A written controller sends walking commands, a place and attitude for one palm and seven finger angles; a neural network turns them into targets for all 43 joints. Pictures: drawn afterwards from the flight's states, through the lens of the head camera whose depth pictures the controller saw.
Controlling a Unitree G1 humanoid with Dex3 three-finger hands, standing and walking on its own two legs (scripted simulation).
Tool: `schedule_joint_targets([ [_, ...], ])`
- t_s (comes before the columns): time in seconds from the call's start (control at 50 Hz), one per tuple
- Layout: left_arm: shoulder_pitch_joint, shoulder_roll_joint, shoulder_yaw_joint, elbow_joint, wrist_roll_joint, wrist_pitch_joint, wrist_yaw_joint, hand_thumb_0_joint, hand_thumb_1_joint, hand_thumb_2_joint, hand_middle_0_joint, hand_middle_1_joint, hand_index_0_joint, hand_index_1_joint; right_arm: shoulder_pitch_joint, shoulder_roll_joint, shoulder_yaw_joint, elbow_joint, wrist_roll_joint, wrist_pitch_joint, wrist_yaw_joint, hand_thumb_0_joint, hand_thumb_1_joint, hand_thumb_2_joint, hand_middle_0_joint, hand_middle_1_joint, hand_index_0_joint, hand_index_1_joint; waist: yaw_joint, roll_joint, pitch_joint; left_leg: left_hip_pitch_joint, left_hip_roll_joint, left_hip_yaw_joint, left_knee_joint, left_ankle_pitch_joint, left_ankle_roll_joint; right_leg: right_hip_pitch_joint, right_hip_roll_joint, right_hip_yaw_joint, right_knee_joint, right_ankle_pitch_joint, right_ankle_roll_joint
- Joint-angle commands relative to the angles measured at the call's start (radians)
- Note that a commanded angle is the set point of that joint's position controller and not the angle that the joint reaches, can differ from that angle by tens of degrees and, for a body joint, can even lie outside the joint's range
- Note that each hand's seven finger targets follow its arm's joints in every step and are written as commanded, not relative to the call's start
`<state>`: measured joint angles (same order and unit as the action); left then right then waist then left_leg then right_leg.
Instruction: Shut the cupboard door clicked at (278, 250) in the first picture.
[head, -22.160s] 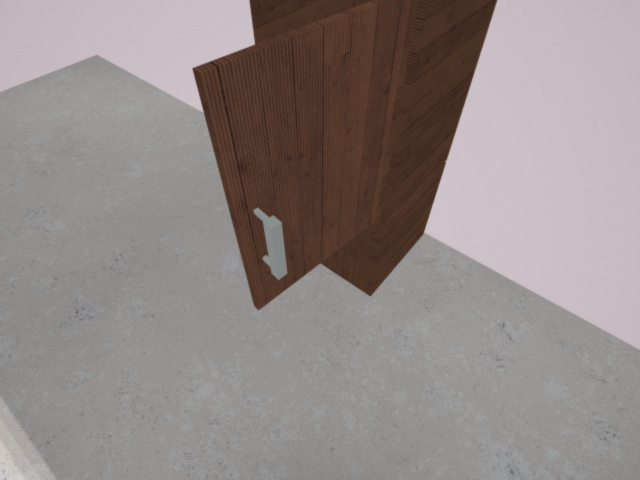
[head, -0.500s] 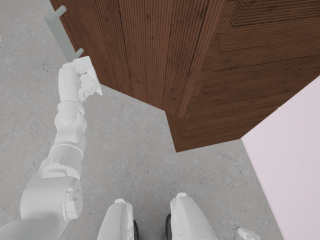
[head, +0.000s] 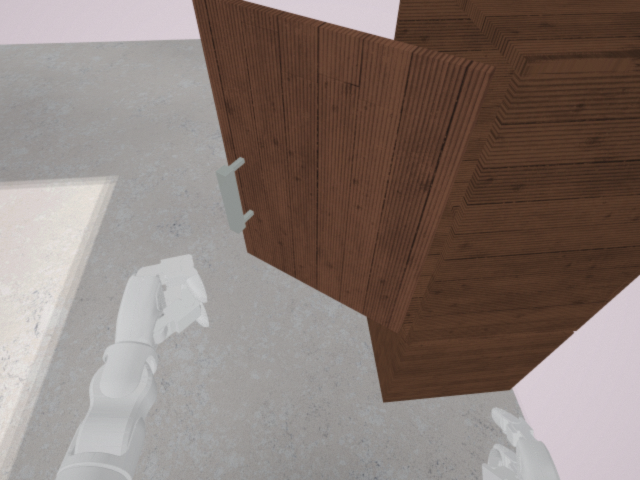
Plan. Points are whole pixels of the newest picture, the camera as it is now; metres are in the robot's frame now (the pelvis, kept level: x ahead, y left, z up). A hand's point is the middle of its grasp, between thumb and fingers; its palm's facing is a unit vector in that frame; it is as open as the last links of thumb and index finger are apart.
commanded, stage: draw the hand back to the body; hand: left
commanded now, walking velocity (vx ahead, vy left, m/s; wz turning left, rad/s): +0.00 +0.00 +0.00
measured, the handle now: (238, 195) +0.64 +0.19 -0.07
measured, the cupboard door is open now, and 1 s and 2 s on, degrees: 53 53 53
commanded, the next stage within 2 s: step back with the hand held close in 0.96 s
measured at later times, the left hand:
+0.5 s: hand (28, 323) +0.22 +0.26 +0.18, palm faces +0.43 -0.82 -0.39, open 5.5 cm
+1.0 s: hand (6, 340) +0.20 +0.25 +0.20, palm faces +0.47 -0.79 -0.40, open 7.4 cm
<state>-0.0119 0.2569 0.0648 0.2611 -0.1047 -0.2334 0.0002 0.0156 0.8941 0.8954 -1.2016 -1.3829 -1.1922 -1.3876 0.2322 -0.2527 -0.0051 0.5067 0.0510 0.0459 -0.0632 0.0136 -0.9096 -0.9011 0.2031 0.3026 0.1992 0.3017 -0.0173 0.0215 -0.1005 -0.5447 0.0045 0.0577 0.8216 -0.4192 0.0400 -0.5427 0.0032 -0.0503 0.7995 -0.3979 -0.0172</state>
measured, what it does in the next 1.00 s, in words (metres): stands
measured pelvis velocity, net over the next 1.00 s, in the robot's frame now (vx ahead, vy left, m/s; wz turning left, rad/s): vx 0.01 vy -0.01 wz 0.01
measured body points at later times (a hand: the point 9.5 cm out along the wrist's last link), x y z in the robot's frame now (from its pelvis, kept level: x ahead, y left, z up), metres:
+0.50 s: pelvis +0.02 +0.00 +0.04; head +0.01 -0.02 +0.49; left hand +0.19 +0.30 +0.20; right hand +0.22 -0.20 -0.05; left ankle +0.00 +0.09 -0.70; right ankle +0.00 -0.11 -0.70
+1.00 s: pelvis +0.01 -0.01 +0.04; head -0.01 -0.04 +0.49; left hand +0.17 +0.29 +0.22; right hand +0.20 -0.23 -0.05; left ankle +0.00 +0.09 -0.70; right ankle +0.00 -0.11 -0.70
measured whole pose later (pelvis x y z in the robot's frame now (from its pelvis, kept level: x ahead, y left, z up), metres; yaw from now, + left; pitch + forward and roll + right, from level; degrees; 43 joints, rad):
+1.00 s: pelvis +0.01 -0.01 +0.04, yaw +1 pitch -4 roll +0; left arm 0.47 0.35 0.34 -0.38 -0.07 -0.10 0.12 0.02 0.88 0.89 -0.22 -0.30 -0.21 -0.31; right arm 0.21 -0.23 0.02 0.64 0.01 -0.12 -0.08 0.02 -0.91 -0.90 0.20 0.30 0.20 0.30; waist 0.06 0.07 0.01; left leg -0.09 0.00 0.04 0.43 -0.27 0.02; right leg -0.08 0.02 -0.06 0.41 -0.25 -0.03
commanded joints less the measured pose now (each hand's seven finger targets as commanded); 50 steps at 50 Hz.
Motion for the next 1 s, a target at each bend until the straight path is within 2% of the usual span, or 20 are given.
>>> schedule_joint_targets([
  [0.0, -0.211, 0.157, 0.054, -0.393, 0.030, 0.026, 0.094, 0.000, 0.900, 0.900, -0.970, -1.140, -0.970, -1.140, -0.085, -0.081, -0.011, -0.142, 0.001, -0.041, -0.035, 0.000, -0.900, -0.900, 0.200, 0.300, 0.200, 0.300, 0.002, 0.033, -0.165, 0.226, 0.020, -0.075, -0.231, 0.265, -0.012, 0.209, -0.009, 0.034, -0.195, 0.257, -0.011],
  [0.04, -0.168, 0.166, 0.062, -0.445, 0.039, 0.054, 0.107, 0.000, 0.900, 0.900, -0.915, -1.080, -0.915, -1.080, -0.093, -0.079, -0.003, -0.136, -0.001, -0.053, -0.045, 0.000, -0.900, -0.900, 0.200, 0.300, 0.200, 0.300, 0.009, 0.043, -0.162, 0.291, 0.024, -0.079, -0.262, 0.334, -0.012, 0.249, -0.011, 0.028, -0.225, 0.300, -0.011],
  [0.16, 0.018, 0.149, 0.083, -0.537, 0.038, 0.120, 0.115, 0.000, 0.900, 0.900, -0.750, -0.900, -0.750, -0.900, -0.117, -0.072, 0.014, -0.119, -0.010, -0.083, -0.040, 0.000, -0.900, -0.900, 0.200, 0.300, 0.200, 0.300, 0.029, 0.030, -0.066, 0.384, 0.037, -0.089, -0.360, 0.422, -0.027, 0.346, -0.012, 0.012, -0.317, 0.335, -0.010],
  [0.22, 0.126, 0.186, 0.146, -0.578, 0.035, 0.138, 0.114, 0.000, 0.900, 0.900, -0.668, -0.810, -0.668, -0.810, -0.128, -0.073, 0.018, -0.109, -0.018, -0.093, -0.032, 0.000, -0.900, -0.900, 0.200, 0.300, 0.200, 0.300, 0.048, 0.032, -0.035, 0.400, 0.036, -0.078, -0.391, 0.473, -0.029, 0.404, -0.015, 0.012, -0.357, 0.379, -0.010],
  [0.3, 0.176, 0.222, 0.217, -0.703, 0.036, 0.138, 0.117, 0.000, 0.900, 0.900, -0.558, -0.690, -0.558, -0.690, -0.150, -0.062, 0.021, -0.106, -0.024, -0.108, -0.021, 0.000, -0.900, -0.900, 0.200, 0.300, 0.200, 0.300, 0.058, 0.050, -0.033, 0.431, 0.038, -0.073, -0.419, 0.511, -0.035, 0.447, -0.016, 0.011, -0.385, 0.401, -0.007],
  [0.32, 0.198, 0.254, 0.249, -0.730, 0.036, 0.138, 0.120, 0.000, 0.900, 0.900, -0.530, -0.660, -0.530, -0.660, -0.150, -0.066, 0.019, -0.101, -0.028, -0.116, -0.020, 0.000, -0.900, -0.900, 0.200, 0.300, 0.200, 0.300, 0.064, 0.057, -0.038, 0.432, 0.038, -0.075, -0.421, 0.532, -0.037, 0.467, -0.016, 0.012, -0.393, 0.411, -0.009],
  [0.4, 0.266, 0.269, 0.300, -0.837, 0.039, 0.131, 0.128, 0.000, 0.900, 0.900, -0.420, -0.540, -0.420, -0.540, -0.153, -0.057, 0.016, -0.091, -0.032, -0.141, -0.014, 0.000, -0.900, -0.900, 0.200, 0.300, 0.200, 0.300, 0.071, 0.087, -0.054, 0.463, 0.035, -0.069, -0.422, 0.589, -0.040, 0.483, -0.016, 0.009, -0.399, 0.438, -0.003],
  [0.46, 0.335, 0.278, 0.336, -0.864, 0.034, 0.128, 0.131, 0.000, 0.900, 0.900, -0.337, -0.450, -0.337, -0.450, -0.156, -0.062, 0.010, -0.079, -0.034, -0.158, -0.008, 0.000, -0.900, -0.900, 0.200, 0.300, 0.200, 0.300, 0.074, 0.082, -0.016, 0.451, 0.032, -0.065, -0.432, 0.546, -0.037, 0.476, -0.017, 0.010, -0.416, 0.415, -0.001],
  [0.56, 0.425, 0.319, 0.435, -0.879, 0.025, 0.109, 0.133, 0.000, 0.900, 0.900, -0.200, -0.300, -0.200, -0.300, -0.163, -0.064, -0.004, -0.065, -0.031, -0.171, -0.007, 0.000, -0.900, -0.900, 0.200, 0.300, 0.200, 0.300, 0.084, 0.024, 0.027, 0.421, 0.026, -0.052, -0.441, 0.464, -0.028, 0.470, -0.017, 0.012, -0.431, 0.383, 0.002],
  [0.58, 0.438, 0.283, 0.408, -0.826, 0.026, 0.111, 0.129, 0.000, 0.900, 0.900, -0.200, -0.300, -0.200, -0.300, -0.161, -0.064, -0.004, -0.055, -0.032, -0.171, -0.009, 0.000, -0.900, -0.900, 0.200, 0.300, 0.200, 0.300, 0.078, -0.008, 0.071, 0.408, 0.025, -0.049, -0.450, 0.420, -0.026, 0.441, -0.016, 0.008, -0.437, 0.348, 0.004],
  [0.62, 0.437, 0.240, 0.368, -0.775, 0.027, 0.113, 0.122, 0.000, 0.900, 0.900, -0.200, -0.300, -0.200, -0.300, -0.156, -0.075, -0.010, -0.044, -0.030, -0.171, -0.007, 0.000, -0.900, -0.900, 0.200, 0.300, 0.200, 0.300, 0.066, -0.018, 0.133, 0.393, 0.028, -0.047, -0.461, 0.363, -0.022, 0.406, -0.019, 0.012, -0.460, 0.295, 0.005],
  [0.68, 0.360, 0.255, 0.364, -0.792, 0.034, 0.100, 0.127, 0.000, 0.900, 0.900, -0.200, -0.300, -0.200, -0.300, -0.155, -0.086, -0.017, -0.041, -0.031, -0.176, -0.014, 0.000, -0.900, -0.900, 0.200, 0.300, 0.200, 0.300, 0.062, 0.015, 0.106, 0.413, 0.024, -0.051, -0.470, 0.312, -0.014, 0.398, -0.022, 0.018, -0.459, 0.241, 0.007],
  [0.72, 0.357, 0.279, 0.377, -0.799, 0.033, 0.096, 0.131, 0.000, 0.900, 0.900, -0.200, -0.300, -0.200, -0.300, -0.160, -0.087, -0.017, -0.039, -0.033, -0.184, -0.017, 0.000, -0.900, -0.900, 0.200, 0.300, 0.200, 0.300, 0.070, 0.001, 0.089, 0.416, 0.020, -0.052, -0.471, 0.290, -0.008, 0.411, -0.023, 0.024, -0.468, 0.218, 0.008],
  [0.76, 0.345, 0.297, 0.389, -0.852, 0.037, 0.084, 0.136, 0.000, 0.900, 0.900, -0.200, -0.300, -0.200, -0.300, -0.168, -0.078, -0.016, -0.044, -0.036, -0.195, -0.023, 0.000, -0.900, -0.900, 0.200, 0.300, 0.200, 0.300, 0.079, 0.021, 0.021, 0.437, 0.012, -0.044, -0.459, 0.309, -0.002, 0.444, -0.027, 0.031, -0.461, 0.238, 0.007],
  [0.8, 0.359, 0.311, 0.403, -0.881, 0.038, 0.077, 0.142, 0.000, 0.900, 0.900, -0.200, -0.300, -0.200, -0.300, -0.172, -0.071, -0.013, -0.043, -0.038, -0.208, -0.025, 0.000, -0.900, -0.900, 0.200, 0.300, 0.200, 0.300, 0.086, 0.042, 0.000, 0.440, 0.008, -0.042, -0.453, 0.333, -0.003, 0.462, -0.027, 0.033, -0.454, 0.273, 0.005],
  [0.82, 0.360, 0.332, 0.416, -0.895, 0.038, 0.076, 0.143, 0.000, 0.900, 0.900, -0.200, -0.300, -0.200, -0.300, -0.176, -0.075, -0.012, -0.039, -0.038, -0.213, -0.026, 0.000, -0.900, -0.900, 0.200, 0.300, 0.200, 0.300, 0.087, 0.052, 0.002, 0.436, 0.008, -0.042, -0.448, 0.331, -0.005, 0.465, -0.028, 0.039, -0.465, 0.267, 0.004],
  [0.88, 0.370, 0.316, 0.411, -0.881, 0.041, 0.072, 0.147, 0.000, 0.900, 0.900, -0.200, -0.300, -0.200, -0.300, -0.182, -0.061, -0.006, -0.033, -0.037, -0.223, -0.026, 0.000, -0.900, -0.900, 0.200, 0.300, 0.200, 0.300, 0.085, 0.102, 0.072, 0.419, 0.006, -0.038, -0.456, 0.316, -0.012, 0.437, -0.026, 0.038, -0.474, 0.253, 0.002],
  [0.9, 0.379, 0.313, 0.417, -0.865, 0.039, 0.072, 0.147, 0.000, 0.900, 0.900, -0.200, -0.300, -0.200, -0.300, -0.174, -0.061, -0.005, -0.029, -0.038, -0.223, -0.025, 0.000, -0.900, -0.900, 0.200, 0.300, 0.200, 0.300, 0.085, 0.102, 0.079, 0.414, 0.006, -0.039, -0.460, 0.316, -0.014, 0.441, -0.025, 0.035, -0.473, 0.254, 0.001],
  [0.92, 0.394, 0.317, 0.425, -0.841, 0.038, 0.073, 0.144, 0.000, 0.900, 0.900, -0.200, -0.300, -0.200, -0.300, -0.176, -0.065, -0.008, -0.023, -0.038, -0.224, -0.025, 0.000, -0.900, -0.900, 0.200, 0.300, 0.200, 0.300, 0.085, 0.065, 0.102, 0.405, 0.009, -0.040, -0.459, 0.313, -0.014, 0.430, -0.023, 0.039, -0.490, 0.246, 0.001],
  [0.98, 0.411, 0.288, 0.412, -0.804, 0.032, 0.074, 0.133, 0.000, 0.900, 0.900, -0.200, -0.300, -0.200, -0.300, -0.169, -0.065, -0.011, -0.026, -0.036, -0.215, -0.021, 0.000, -0.900, -0.900, 0.200, 0.300, 0.200, 0.300, 0.083, 0.054, 0.114, 0.406, 0.014, -0.033, -0.464, 0.325, -0.013, 0.427, -0.022, 0.036, -0.480, 0.259, 0.005],
])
